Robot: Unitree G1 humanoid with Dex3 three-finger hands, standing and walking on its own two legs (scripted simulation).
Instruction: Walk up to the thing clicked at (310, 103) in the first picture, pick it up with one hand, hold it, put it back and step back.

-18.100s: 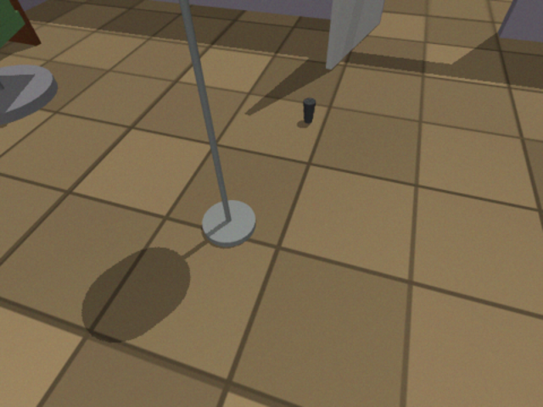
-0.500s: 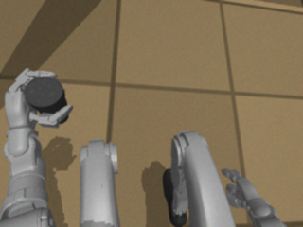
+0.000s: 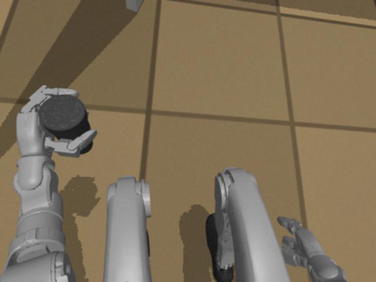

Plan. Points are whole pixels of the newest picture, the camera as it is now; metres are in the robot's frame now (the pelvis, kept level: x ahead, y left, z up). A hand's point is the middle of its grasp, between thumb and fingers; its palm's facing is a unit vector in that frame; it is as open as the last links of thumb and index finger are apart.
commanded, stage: lift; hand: left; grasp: from the side
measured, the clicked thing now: (73, 130) +0.42 +0.23 -0.05
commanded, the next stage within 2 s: none
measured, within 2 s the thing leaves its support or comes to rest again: neither
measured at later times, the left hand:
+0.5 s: hand (61, 116) +0.41 +0.22 +0.04, palm faces +0.07 -1.00 -0.03, open 9.8 cm
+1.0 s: hand out of the picture +0.39 +0.22 +0.21, palm faces +0.12 -0.99 -0.04, open 9.8 cm
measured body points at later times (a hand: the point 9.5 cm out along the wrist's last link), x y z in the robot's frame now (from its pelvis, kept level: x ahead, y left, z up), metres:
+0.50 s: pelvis +0.00 +0.00 +0.04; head +0.19 +0.03 +0.45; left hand +0.40 +0.27 +0.04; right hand +0.16 -0.26 -0.08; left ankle +0.09 +0.13 -0.35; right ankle +0.10 -0.13 -0.35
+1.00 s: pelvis +0.03 +0.00 +0.19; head +0.17 +0.03 +0.61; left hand +0.37 +0.27 +0.22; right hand +0.22 -0.24 +0.08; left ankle +0.08 +0.13 -0.35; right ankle +0.10 -0.13 -0.35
